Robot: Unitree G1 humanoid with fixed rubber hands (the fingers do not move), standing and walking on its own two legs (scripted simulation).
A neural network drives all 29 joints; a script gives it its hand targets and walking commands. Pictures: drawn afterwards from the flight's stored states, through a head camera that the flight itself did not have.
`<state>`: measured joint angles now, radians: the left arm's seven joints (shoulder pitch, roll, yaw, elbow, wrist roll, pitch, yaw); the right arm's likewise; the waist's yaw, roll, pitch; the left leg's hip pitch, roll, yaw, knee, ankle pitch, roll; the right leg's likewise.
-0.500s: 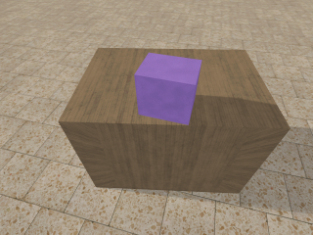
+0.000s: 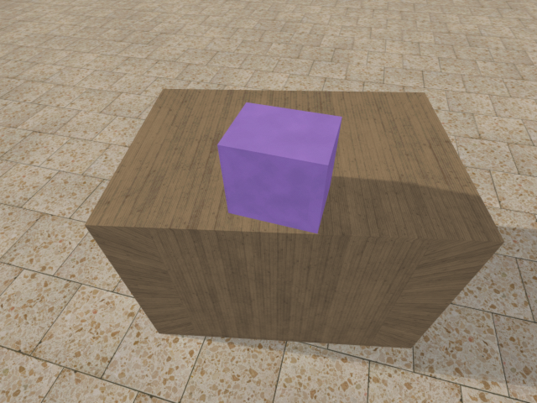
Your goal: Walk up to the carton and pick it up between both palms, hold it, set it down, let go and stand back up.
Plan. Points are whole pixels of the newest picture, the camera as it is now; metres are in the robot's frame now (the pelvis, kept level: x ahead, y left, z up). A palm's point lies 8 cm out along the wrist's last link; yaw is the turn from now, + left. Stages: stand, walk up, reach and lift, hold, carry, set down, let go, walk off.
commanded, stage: walk up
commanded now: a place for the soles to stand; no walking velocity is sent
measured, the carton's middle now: (281, 167) +0.60 -0.01 -0.01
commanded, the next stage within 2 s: none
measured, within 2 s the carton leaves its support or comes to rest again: neither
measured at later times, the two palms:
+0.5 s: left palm (117, 390) +0.18 +0.26 -0.11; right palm out of the picture +0.16 -0.37 -0.13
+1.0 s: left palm (124, 365) +0.21 +0.24 -0.08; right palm (515, 388) +0.20 -0.39 -0.13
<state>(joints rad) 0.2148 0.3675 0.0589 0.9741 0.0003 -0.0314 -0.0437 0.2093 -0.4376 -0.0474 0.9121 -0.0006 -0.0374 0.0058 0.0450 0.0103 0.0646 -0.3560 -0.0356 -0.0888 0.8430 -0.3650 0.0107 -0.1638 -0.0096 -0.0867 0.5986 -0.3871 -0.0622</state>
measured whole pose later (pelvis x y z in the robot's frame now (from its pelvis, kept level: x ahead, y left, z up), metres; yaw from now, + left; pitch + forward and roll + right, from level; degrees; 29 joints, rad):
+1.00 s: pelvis +0.14 -0.07 +0.00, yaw -2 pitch -5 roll +3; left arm 0.24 0.37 0.06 0.87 0.00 -0.03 0.00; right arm 0.24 -0.41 -0.05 0.91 0.00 0.02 0.00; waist 0.03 0.03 0.12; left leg -0.39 -0.05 -0.09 0.98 -0.36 0.00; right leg -0.21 0.03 -0.09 0.60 -0.30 -0.11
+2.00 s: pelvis +0.18 -0.02 +0.00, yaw +1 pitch -2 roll +0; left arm 0.24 0.37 0.06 0.93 0.00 -0.02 -0.01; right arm 0.24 -0.39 -0.02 0.91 0.00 -0.02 0.00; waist 0.02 0.02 0.04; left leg -0.30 -0.03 -0.09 0.63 -0.30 0.00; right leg -0.23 -0.02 -0.11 0.62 -0.35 -0.03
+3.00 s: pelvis +0.16 -0.01 -0.01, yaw +1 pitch -4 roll -1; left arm 0.09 0.37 0.06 0.60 0.00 0.39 0.03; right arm 0.04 -0.28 -0.16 1.04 -0.08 -0.15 0.06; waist 0.02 -0.01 0.16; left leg -0.32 -0.03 -0.09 0.70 -0.31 -0.01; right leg -0.24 -0.01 -0.11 0.67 -0.36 -0.02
